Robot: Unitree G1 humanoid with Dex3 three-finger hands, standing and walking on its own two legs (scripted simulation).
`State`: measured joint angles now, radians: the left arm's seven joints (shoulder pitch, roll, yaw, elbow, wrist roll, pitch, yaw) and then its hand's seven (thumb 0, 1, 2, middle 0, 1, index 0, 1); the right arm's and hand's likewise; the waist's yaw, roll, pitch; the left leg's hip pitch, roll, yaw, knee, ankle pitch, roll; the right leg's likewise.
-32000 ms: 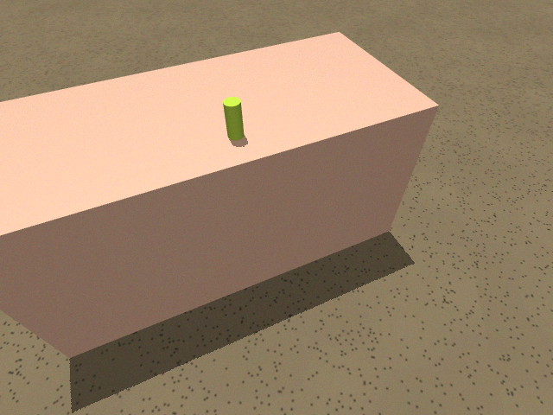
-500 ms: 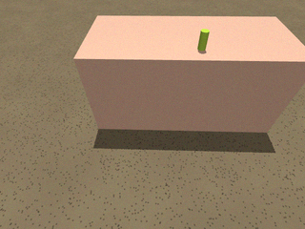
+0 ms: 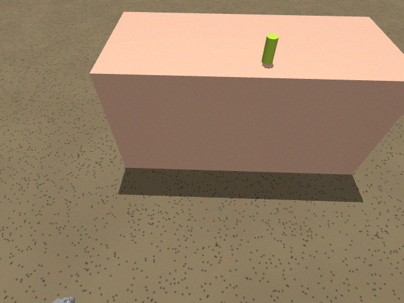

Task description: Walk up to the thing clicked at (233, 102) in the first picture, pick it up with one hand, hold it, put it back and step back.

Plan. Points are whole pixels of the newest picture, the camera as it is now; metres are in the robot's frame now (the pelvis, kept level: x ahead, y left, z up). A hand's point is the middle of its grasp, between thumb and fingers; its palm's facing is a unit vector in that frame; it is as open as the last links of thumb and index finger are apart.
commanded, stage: step back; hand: right
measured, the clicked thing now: (269, 49) +1.07 -0.23 -0.06
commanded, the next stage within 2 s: stand in 0.08 s
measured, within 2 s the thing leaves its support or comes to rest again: neither
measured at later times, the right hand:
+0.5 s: hand out of the picture +0.11 -0.24 -0.13, palm faces -0.02 +0.95 -0.33, open 7.4 cm
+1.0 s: hand out of the picture +0.02 -0.26 -0.14, palm faces -0.01 +0.94 -0.33, open 7.4 cm
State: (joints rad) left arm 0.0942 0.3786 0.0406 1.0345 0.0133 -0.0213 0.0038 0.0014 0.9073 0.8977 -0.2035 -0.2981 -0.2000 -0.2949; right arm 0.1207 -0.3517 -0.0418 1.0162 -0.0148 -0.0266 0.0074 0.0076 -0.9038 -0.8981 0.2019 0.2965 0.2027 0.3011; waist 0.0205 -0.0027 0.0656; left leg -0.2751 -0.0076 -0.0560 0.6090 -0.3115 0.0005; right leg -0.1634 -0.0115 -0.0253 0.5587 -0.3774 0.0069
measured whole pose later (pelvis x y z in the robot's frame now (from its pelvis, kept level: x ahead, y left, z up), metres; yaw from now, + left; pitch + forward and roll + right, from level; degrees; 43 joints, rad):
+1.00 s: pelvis -0.03 +0.00 +0.02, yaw +0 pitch -3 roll -1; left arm 0.14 0.35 0.00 1.14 0.01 -0.01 -0.01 0.00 0.91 0.90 -0.20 -0.30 -0.20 -0.29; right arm 0.13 -0.35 -0.01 1.16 -0.01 -0.01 0.02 0.01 -0.91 -0.90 0.20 0.30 0.20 0.30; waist -0.01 0.01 0.05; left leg -0.19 0.01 0.00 0.33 -0.10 0.00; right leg -0.07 0.00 0.00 0.32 -0.21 0.01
